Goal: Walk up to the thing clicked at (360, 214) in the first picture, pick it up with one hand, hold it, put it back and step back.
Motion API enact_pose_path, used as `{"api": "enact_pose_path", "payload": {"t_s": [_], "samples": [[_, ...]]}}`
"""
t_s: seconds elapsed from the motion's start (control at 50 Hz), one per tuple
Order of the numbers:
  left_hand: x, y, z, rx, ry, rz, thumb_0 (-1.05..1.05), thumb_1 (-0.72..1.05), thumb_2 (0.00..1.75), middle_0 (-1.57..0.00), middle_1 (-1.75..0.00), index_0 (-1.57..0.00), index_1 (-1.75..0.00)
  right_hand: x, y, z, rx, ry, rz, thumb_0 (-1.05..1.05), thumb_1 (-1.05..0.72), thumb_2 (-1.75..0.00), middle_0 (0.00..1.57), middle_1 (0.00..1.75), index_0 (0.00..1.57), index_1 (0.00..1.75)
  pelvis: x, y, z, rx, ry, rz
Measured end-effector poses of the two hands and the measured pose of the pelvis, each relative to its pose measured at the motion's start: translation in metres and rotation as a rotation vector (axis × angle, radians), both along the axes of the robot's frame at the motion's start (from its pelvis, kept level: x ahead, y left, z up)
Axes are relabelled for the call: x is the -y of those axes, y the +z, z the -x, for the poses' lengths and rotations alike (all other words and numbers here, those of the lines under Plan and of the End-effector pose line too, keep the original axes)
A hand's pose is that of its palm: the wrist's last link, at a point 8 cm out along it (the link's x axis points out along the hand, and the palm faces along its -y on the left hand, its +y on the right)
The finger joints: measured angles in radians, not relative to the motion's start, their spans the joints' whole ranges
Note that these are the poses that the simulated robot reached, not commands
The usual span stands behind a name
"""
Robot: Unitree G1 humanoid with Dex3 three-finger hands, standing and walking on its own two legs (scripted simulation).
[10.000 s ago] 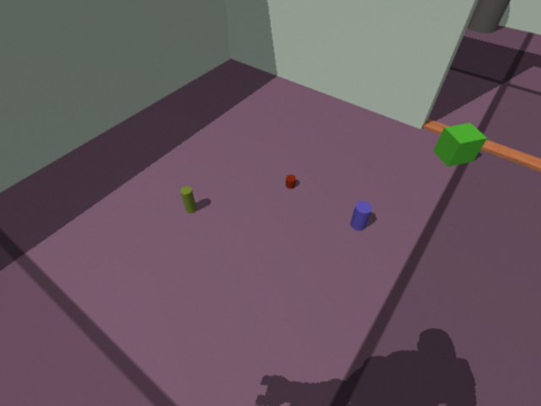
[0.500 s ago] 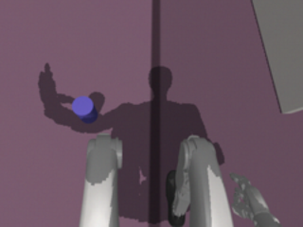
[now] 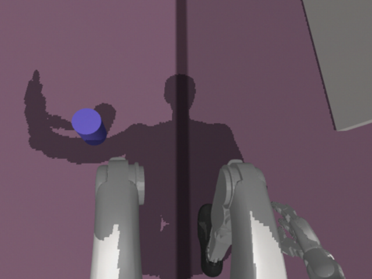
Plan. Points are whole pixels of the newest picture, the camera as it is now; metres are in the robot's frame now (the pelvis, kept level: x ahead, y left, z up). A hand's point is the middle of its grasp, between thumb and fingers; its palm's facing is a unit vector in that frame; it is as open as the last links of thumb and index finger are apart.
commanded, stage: approach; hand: left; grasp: from the side
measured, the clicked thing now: (91, 128) +0.44 +0.26 -0.28
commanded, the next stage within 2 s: close in in 0.28 s
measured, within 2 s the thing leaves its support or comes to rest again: neither
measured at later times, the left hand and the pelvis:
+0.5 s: hand (61, 138) +0.39 +0.31 -0.21, palm faces +0.14 -0.99 +0.04, open 17.6 cm; pelvis +0.00 +0.01 -0.06, yaw -6 degrees
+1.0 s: hand (83, 135) +0.41 +0.26 -0.24, palm faces +0.23 -0.97 +0.03, open 17.4 cm; pelvis -0.02 +0.03 -0.07, yaw -8 degrees
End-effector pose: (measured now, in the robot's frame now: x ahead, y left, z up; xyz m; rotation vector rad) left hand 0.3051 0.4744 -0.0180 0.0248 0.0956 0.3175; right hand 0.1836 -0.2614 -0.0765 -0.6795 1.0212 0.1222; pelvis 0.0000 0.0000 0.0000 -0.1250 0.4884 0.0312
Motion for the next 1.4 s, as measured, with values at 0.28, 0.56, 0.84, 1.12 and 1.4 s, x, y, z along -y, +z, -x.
{"api": "enact_pose_path", "payload": {"t_s": [0.28, 0.56, 0.84, 1.12, 1.4], "samples": [[0.055, -0.135, -0.039, -0.020, -0.094, 0.052, -0.01, -0.56, 0.06, -0.07, -0.11, -0.06, -0.11, -0.006, -0.020, 0.004, -0.111, 0.126, 0.139, 0.01, -0.90, -0.91, 0.21, 0.30, 0.21, 0.30, -0.006, -0.046, -0.001, 0.119, -0.035, 0.061], [0.129, -0.200, -0.059, -0.014, -0.163, 0.096, -0.02, -0.60, 0.05, -0.06, -0.11, -0.06, -0.10, -0.020, -0.011, 0.011, -0.144, 0.235, 0.228, 0.00, -0.92, -0.91, 0.21, 0.30, 0.21, 0.30, -0.015, -0.062, 0.007, 0.226, -0.064, 0.125], [0.144, -0.211, -0.060, 0.032, -0.105, 0.047, -0.01, -0.57, 0.04, -0.06, -0.08, -0.06, -0.07, -0.023, -0.003, 0.043, -0.256, 0.270, 0.298, 0.00, -0.93, -0.91, 0.21, 0.30, 0.21, 0.30, -0.023, -0.067, 0.016, 0.294, -0.074, 0.169], [0.169, -0.225, -0.073, 0.049, -0.069, 0.045, -0.01, -0.46, 0.11, -0.05, -0.08, -0.05, -0.07, -0.032, 0.000, 0.065, -0.320, 0.269, 0.317, 0.00, -0.90, -0.90, 0.21, 0.30, 0.21, 0.30, -0.028, -0.069, 0.018, 0.326, -0.093, 0.204], [0.174, -0.231, -0.082, 0.053, -0.041, 0.017, -0.01, -0.11, 0.31, -0.24, -0.23, -0.22, -0.23, -0.030, -0.001, 0.063, -0.362, 0.279, 0.330, 0.00, -0.88, -0.90, 0.21, 0.30, 0.21, 0.30, -0.028, -0.068, 0.016, 0.319, -0.103, 0.213]]}}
